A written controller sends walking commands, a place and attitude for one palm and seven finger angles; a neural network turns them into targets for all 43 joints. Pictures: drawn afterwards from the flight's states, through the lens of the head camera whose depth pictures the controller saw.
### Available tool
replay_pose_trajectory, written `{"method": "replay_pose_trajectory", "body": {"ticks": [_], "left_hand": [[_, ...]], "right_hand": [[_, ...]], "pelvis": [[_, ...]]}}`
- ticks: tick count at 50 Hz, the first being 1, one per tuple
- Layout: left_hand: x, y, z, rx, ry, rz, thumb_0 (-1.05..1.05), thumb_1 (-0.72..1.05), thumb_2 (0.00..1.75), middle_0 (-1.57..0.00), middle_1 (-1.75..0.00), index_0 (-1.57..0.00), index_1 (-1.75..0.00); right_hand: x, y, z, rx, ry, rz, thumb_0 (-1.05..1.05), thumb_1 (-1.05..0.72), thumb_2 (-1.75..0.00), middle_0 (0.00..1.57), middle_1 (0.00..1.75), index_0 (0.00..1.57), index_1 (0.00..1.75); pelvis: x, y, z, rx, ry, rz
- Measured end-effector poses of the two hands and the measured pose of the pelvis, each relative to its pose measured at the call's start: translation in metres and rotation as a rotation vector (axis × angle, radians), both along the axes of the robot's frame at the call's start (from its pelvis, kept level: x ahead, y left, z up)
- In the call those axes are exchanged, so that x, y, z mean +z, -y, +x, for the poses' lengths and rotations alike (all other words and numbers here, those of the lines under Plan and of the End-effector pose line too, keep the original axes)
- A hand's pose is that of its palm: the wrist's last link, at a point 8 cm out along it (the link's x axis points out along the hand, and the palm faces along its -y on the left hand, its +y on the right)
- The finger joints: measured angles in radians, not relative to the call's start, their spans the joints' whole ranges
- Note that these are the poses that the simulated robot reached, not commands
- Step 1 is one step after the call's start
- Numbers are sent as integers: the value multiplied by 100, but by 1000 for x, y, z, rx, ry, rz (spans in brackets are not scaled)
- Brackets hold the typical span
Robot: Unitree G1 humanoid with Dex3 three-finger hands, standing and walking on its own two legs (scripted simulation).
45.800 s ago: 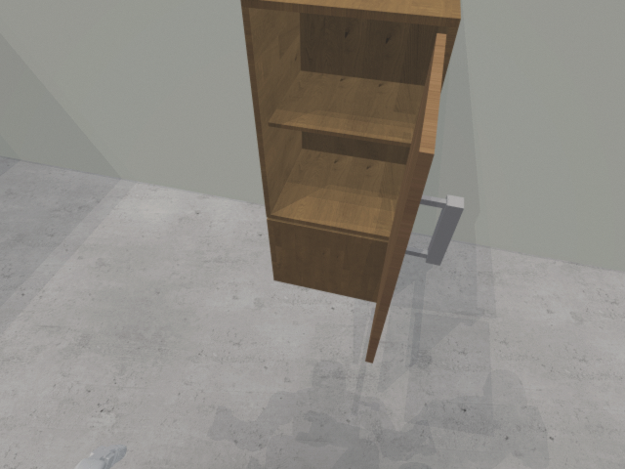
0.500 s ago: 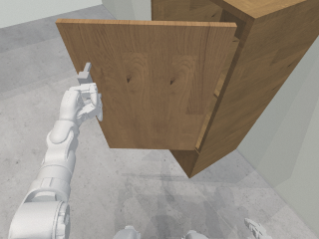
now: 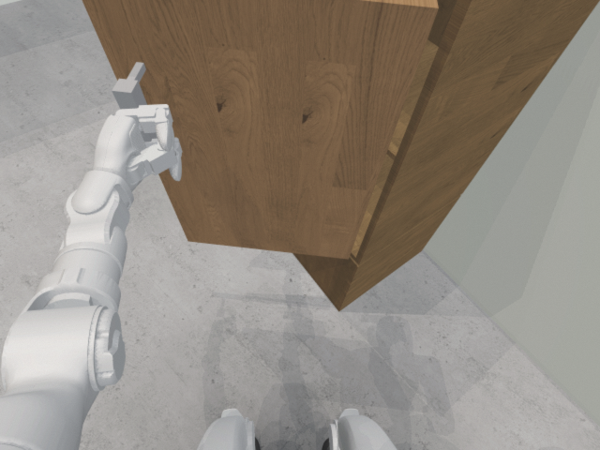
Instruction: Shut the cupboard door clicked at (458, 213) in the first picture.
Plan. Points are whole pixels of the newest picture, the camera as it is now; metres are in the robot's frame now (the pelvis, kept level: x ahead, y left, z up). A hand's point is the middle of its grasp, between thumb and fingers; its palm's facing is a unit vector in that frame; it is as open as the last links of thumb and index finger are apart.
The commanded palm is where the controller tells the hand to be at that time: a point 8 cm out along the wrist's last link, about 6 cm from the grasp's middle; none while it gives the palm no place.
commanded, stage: push the door shut along its arc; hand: left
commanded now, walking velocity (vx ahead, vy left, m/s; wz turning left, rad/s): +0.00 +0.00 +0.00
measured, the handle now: (147, 115) +0.55 +0.20 +0.09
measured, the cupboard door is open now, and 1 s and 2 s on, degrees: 48 38 29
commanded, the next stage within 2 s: pull the fist back off the door in 1.04 s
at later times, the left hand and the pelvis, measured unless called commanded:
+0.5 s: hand (217, 119) +0.53 +0.09 +0.11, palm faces -0.30 -0.95 -0.02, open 3.1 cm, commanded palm +0.53 +0.14 +0.10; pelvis +0.00 +0.00 -0.02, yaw -1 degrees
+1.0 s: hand (229, 103) +0.56 +0.08 +0.11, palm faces -0.39 -0.92 -0.02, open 3.3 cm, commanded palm +0.59 +0.10 +0.10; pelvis +0.00 -0.01 -0.03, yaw -1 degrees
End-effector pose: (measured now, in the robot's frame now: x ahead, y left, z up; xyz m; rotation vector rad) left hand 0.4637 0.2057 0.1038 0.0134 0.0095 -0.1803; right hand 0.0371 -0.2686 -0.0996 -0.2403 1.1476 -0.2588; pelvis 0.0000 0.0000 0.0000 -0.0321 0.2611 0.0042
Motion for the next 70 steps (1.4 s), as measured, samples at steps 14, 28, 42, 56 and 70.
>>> {"method": "replay_pose_trajectory", "body": {"ticks": [14, 28, 42, 56, 70], "left_hand": [[5, 31, 40, -104, -1, 1, 2, 90, 90, -130, -150, -130, -150], [7, 58, 71, -140, -19, 10, 2, 90, 90, -130, -150, -130, -150], [9, 63, 90, -190, -42, 21, 2, 90, 93, -130, -150, -130, -150], [10, 75, 108, -234, -42, 19, 4, 97, 97, -130, -150, -130, -150], [-8, 89, 111, 280, 9, 23, 3, 89, 91, -130, -150, -130, -150]], "right_hand": [[-9, 1, -27, -39, -66, -13, 1, -91, -90, 20, 30, 20, 30], [-16, 1, -52, -92, -134, 11, 1, -91, -90, 20, 30, 20, 30], [-18, 15, -61, -92, -176, -37, 1, -91, -90, 20, 30, 20, 30], [-23, 11, -70, -90, -199, -63, 1, -91, -90, 20, 30, 20, 30], [-27, -32, -87, -52, -265, 115, 1, -91, -90, 20, 30, 20, 30]], "pelvis": [[-11, -2, -2, -6, -64, -10], [-17, 5, 2, -23, -100, -4], [-25, 12, 0, -14, -138, -15], [-35, 8, -3, -9, -175, -30], [-33, 4, 6, -16, -211, -22]]}}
